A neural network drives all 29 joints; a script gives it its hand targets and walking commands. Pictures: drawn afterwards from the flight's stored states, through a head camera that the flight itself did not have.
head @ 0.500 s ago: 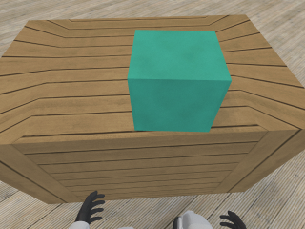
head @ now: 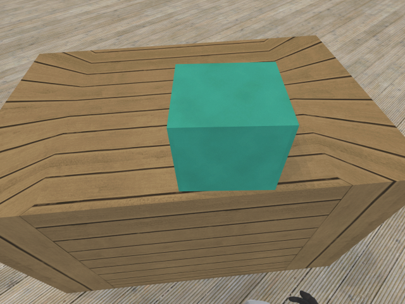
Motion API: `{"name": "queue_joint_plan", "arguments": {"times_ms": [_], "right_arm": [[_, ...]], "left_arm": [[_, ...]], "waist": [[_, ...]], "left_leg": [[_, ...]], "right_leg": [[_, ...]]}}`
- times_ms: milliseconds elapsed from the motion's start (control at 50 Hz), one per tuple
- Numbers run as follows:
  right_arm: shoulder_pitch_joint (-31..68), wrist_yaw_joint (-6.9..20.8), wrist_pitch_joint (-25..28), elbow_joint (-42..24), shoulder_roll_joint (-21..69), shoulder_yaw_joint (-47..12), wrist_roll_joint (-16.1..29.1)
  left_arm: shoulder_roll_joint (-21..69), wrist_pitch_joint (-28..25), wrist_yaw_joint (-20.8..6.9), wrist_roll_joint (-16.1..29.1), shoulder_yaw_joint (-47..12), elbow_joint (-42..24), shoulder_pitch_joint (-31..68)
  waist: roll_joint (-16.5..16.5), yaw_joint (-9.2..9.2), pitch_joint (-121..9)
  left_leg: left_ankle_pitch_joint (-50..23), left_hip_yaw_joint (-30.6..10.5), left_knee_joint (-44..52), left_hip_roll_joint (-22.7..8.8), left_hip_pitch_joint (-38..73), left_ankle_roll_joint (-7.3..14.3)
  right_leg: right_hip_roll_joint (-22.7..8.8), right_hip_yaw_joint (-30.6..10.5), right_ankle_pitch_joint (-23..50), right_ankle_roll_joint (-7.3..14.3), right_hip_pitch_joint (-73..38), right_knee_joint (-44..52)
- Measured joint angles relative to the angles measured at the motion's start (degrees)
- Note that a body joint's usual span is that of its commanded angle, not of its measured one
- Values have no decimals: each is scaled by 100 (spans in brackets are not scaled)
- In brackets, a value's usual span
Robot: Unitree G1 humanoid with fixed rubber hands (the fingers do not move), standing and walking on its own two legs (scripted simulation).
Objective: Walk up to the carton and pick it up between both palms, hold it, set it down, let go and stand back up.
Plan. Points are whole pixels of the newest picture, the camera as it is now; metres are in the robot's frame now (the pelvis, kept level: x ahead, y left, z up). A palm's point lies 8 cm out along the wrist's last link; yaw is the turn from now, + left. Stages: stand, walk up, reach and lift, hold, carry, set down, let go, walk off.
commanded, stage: walk up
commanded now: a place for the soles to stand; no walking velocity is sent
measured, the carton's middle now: (226, 128) +0.47 -0.03 +0.07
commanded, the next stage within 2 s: reach and lift in 1.68 s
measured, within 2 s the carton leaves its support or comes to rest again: neither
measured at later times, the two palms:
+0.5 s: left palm out of the picture +0.14 +0.20 -0.11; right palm out of the picture +0.07 -0.23 -0.12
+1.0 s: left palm out of the picture +0.13 +0.18 -0.12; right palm out of the picture +0.08 -0.26 -0.11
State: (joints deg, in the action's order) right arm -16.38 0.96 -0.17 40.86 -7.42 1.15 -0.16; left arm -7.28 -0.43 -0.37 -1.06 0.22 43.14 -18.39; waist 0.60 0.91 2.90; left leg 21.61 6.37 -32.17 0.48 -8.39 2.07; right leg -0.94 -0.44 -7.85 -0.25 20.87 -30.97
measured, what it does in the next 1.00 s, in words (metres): stands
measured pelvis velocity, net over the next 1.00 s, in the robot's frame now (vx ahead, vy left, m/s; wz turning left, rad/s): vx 0.01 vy -0.03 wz -0.03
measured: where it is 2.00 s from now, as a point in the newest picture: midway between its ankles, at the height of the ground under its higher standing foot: outside the picture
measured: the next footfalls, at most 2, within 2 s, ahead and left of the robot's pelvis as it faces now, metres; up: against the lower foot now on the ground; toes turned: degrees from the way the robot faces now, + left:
none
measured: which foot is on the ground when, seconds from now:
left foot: down 0.00-1.00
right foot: down 0.00-1.00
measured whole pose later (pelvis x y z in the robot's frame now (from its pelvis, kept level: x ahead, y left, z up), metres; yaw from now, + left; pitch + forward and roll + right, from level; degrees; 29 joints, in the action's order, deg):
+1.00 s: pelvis +0.01 -0.03 +0.00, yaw -2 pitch -2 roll +1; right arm -16.8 -0.3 -0.2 39.3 -8.9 1.5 -0.1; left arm -9.4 2.1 -1.1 -1.3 0.7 42.4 -10.0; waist -1.7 -0.9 5.4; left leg 23.5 6.7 -34.8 -3.1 -8.9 -1.0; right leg 2.5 0.0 -9.4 2.9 22.2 -33.7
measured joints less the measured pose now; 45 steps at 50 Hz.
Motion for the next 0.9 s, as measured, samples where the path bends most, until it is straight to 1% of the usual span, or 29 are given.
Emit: {"name": "queue_joint_plan", "arguments": {"times_ms": [340, 660, 760, 900], "right_arm": [[-81, -42, -49, 177, -157, 37, -24], [-111, -37, -40, 83, -128, -12, -3], [-135, -111, 26, -6, -78, -33, 4], [-89, -127, 15, -116, -115, 9, 15]], "left_arm": [[-10, 20, 91, -5, 34, -159, 618], [-37, 102, 67, -24, 17, -125, 631], [-187, 216, 13, -44, 55, -85, 716], [-249, 250, -46, -34, 64, -66, 828]], "waist": [[-105, -157, 177], [-109, -151, 134], [-183, -165, 201], [-250, -166, 265]], "left_leg": [[105, 126, 9, -57, 44, -55], [194, 237, -123, -99, 50, -39], [230, 170, -249, -208, -12, -98], [207, 86, -277, -311, -52, -219]], "right_leg": [[91, -114, -150, 51, 104, -183], [153, -213, -168, 36, 131, -281], [233, -125, -143, 102, 114, -255], [309, -20, -123, 225, 114, -236]]}}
